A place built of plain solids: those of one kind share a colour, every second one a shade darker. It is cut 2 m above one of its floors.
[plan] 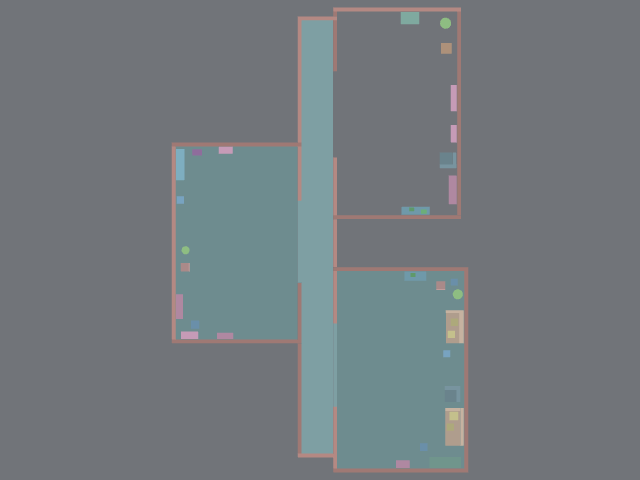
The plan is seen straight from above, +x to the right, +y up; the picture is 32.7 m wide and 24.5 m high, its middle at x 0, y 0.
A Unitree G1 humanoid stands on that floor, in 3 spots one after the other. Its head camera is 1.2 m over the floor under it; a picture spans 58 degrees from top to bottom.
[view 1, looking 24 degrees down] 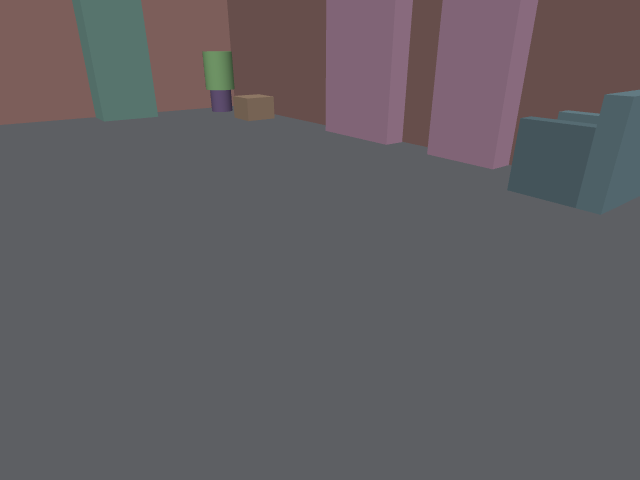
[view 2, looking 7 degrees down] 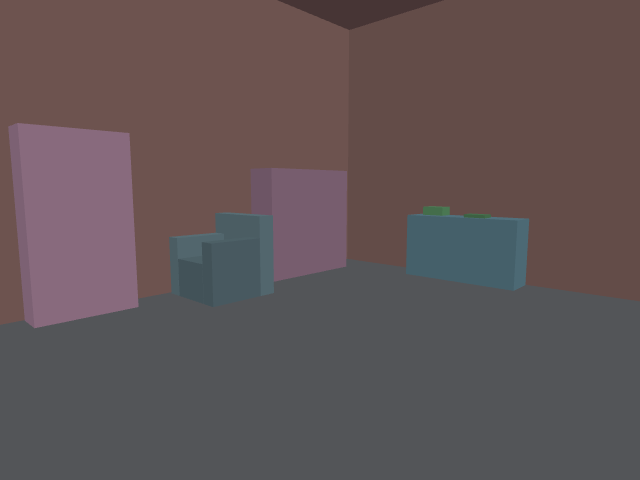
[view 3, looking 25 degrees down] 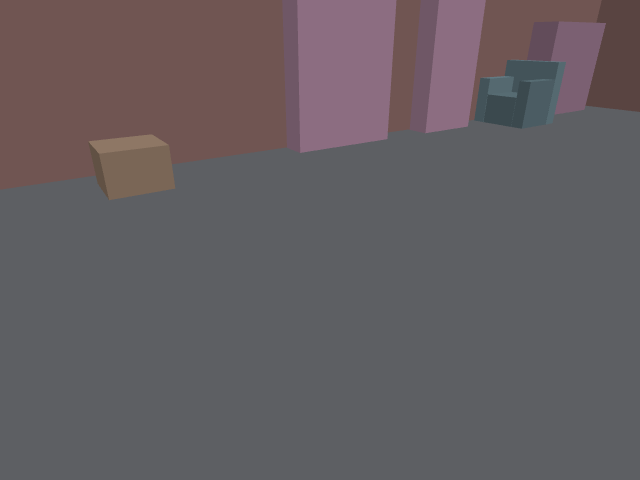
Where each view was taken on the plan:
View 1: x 2.45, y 2.45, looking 53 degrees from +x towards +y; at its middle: ground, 2.95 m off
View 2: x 2.45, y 6.83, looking -47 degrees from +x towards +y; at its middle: case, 6.09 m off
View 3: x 2.45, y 10.50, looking -34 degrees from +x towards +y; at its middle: ground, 2.84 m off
